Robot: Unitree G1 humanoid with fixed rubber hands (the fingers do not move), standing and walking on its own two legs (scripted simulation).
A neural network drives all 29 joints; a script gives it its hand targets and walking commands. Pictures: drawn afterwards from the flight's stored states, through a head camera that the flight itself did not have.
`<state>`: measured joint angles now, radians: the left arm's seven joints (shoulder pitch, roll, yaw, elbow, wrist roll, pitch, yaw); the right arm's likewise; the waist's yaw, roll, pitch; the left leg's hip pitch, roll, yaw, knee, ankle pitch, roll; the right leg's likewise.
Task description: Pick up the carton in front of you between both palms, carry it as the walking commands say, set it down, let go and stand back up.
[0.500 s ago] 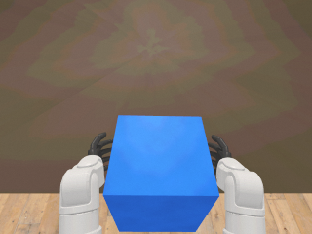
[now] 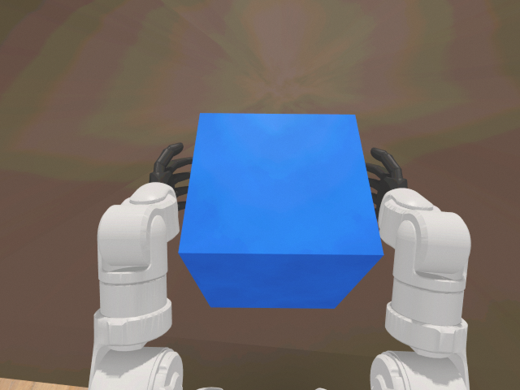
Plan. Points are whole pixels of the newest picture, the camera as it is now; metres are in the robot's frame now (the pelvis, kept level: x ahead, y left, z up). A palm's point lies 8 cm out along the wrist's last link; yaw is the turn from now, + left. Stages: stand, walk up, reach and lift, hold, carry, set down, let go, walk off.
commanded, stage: carry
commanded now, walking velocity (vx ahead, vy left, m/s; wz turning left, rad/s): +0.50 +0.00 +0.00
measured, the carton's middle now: (274, 221) +0.34 +0.01 +0.07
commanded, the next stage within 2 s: none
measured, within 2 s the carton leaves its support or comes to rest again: neither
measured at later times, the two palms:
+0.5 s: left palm (213, 40) +0.74 +0.15 +0.15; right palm (359, 51) +0.70 -0.14 +0.15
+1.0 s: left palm out of the picture +1.03 +0.17 +0.22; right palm out of the picture +1.06 -0.13 +0.22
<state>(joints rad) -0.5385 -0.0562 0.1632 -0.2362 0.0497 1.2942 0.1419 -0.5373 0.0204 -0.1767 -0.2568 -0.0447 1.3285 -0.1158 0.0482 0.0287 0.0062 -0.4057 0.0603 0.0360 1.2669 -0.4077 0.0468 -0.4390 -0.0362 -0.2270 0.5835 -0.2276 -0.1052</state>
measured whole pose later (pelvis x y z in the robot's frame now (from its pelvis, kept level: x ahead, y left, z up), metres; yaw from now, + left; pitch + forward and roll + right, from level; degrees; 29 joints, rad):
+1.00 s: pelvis +0.65 -0.01 +0.07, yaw +0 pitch +6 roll +2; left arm -0.85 0.00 0.28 0.02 0.04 1.29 0.14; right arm -0.88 0.02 -0.31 -0.02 -0.09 1.34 -0.14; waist 0.10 -0.01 0.07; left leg -0.73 0.01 0.03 1.14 -0.39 0.05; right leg -0.29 0.00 -0.12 0.47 -0.39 -0.07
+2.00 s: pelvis +1.29 +0.01 +0.11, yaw -1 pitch +5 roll +2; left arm -0.90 0.04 0.28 0.14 0.03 1.31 0.15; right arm -0.91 -0.01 -0.30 0.13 -0.08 1.34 -0.13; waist 0.03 -0.03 -0.03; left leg -0.61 0.00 0.15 0.67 -0.25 0.07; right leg -0.19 -0.06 -0.10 0.65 -0.57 -0.01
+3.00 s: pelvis +1.88 +0.02 +0.19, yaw -1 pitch +4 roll +0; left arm -0.90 0.03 0.30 0.18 0.07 1.35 0.14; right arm -0.85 -0.02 -0.24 0.15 -0.04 1.33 -0.15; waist -0.09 -0.01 0.00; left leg -0.39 0.00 0.13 0.56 -0.36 0.07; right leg -0.68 -0.01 -0.03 1.30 -0.43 -0.04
